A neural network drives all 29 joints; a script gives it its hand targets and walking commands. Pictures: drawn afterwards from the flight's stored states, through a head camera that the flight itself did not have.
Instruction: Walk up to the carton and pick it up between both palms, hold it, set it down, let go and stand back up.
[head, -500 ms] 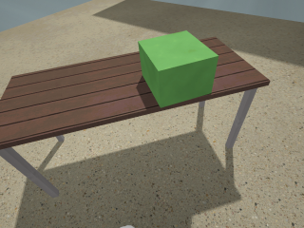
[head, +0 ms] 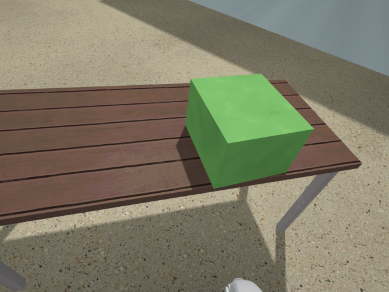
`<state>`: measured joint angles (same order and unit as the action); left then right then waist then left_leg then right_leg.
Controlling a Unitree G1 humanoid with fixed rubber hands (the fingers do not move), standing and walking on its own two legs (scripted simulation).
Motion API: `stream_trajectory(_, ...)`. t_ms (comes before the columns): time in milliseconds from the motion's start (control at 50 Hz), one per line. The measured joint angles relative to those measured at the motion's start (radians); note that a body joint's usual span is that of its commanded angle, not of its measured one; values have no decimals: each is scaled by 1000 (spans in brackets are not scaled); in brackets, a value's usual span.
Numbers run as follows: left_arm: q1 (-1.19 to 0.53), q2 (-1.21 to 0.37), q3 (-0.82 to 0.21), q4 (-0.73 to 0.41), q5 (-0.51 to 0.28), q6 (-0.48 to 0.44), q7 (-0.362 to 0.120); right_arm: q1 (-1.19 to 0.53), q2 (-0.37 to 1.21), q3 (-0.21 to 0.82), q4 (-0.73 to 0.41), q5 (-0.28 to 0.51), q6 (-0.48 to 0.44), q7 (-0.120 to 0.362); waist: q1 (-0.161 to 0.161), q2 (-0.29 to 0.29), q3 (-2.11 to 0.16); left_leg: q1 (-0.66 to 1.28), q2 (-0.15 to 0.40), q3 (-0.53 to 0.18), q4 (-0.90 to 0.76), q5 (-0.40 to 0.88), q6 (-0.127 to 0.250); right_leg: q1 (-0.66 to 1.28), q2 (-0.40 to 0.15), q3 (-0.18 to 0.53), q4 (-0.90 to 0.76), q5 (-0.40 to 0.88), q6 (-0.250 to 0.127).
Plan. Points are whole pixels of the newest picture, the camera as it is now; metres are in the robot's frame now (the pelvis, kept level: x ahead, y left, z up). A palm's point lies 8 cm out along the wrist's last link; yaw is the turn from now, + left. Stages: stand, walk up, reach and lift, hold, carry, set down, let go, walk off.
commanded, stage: walk up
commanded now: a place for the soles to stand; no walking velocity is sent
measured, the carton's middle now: (239, 126) +0.64 -0.16 -0.04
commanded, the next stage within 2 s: none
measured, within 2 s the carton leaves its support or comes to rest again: neither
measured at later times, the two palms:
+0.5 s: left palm (144, 260) +0.25 +0.12 -0.15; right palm out of the picture +0.17 -0.38 -0.16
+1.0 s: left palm (196, 254) +0.26 -0.01 -0.14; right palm (382, 270) +0.22 -0.53 -0.17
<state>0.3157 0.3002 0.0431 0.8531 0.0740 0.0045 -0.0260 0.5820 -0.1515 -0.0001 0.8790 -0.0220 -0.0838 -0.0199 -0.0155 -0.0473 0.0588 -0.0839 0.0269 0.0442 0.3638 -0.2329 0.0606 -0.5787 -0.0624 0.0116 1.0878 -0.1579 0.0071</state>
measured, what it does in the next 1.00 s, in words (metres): steps to the right: right foot, then left foot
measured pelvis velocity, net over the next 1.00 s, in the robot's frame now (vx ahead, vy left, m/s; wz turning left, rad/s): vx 0.14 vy -0.27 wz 0.06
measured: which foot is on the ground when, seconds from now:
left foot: down 0.00-0.42, up 0.44-0.80, down 0.82-1.00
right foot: up 0.00-0.34, down 0.36-0.80, up 0.82-1.00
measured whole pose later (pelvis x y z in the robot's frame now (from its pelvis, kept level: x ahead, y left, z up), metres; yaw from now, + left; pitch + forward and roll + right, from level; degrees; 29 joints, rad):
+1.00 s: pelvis +0.14 -0.27 -0.04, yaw +3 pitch +0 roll +1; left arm 0.14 0.24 0.01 0.74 0.01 0.06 0.02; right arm 0.23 -0.27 -0.02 0.82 -0.04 0.05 -0.07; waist -0.02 0.03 0.10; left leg -0.47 0.06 0.09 0.61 -0.14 0.03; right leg -0.41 0.00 0.15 0.98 -0.52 0.01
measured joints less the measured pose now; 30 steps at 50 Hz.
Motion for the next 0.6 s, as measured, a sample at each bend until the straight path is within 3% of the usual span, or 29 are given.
stream_trajectory(140, -69, -53, -30, 33, -5, 32, -3, 53, 60, 8, 0, -9, -6, -10, -25, -69, -2, 76, -49, -23, -25, -55, -13, -6, -3, -92, -126, 94, 25)
stream_trajectory(280, -172, -96, -42, 0, -15, 39, -8, 74, 74, 3, 15, -31, -5, -53, -30, -52, 3, 116, -66, -64, 4, -141, -46, 1, -3, -87, -243, 73, 34)
stream_trajectory(360, -207, -93, -31, -24, -23, 23, -10, 34, 39, -4, 17, -38, -7, -63, -36, -15, 13, 122, -39, -79, 68, -225, -86, 56, -7, -65, -401, 77, 0)
stream_trajectory(400, -212, -101, -22, -22, -28, 5, -4, -16, 5, -15, 25, -33, 1, -57, -25, 39, 31, 83, 11, -88, 191, -279, -93, 103, 41, -95, -442, -34, -54)
stream_trajectory(420, -210, -102, -21, -22, -31, -3, 2, -51, -12, -19, 21, -25, 7, -52, -22, 61, 52, 36, 28, -101, 313, -244, -85, 116, 62, -111, -443, -38, -77)
stream_trajectory(460, -187, -89, -19, -22, -47, 1, 15, -104, -31, -25, -7, -11, 20, -45, -11, 50, 80, -76, -3, -121, 608, -312, -77, 138, 66, -119, -428, -38, -107)
stream_trajectory(500, -148, -80, -11, -12, -64, 25, 29, -134, -44, -29, -28, -10, 33, -46, 5, 32, 70, -174, -26, -102, 788, -346, -64, 181, 69, -124, -460, -47, -124)
stream_trajectory(600, -62, -71, -16, -9, -57, 30, 41, -208, -75, -40, -72, -20, 58, -54, 43, 16, 61, -317, -53, -74, 802, -260, -43, 298, 94, -138, -599, -7, -147)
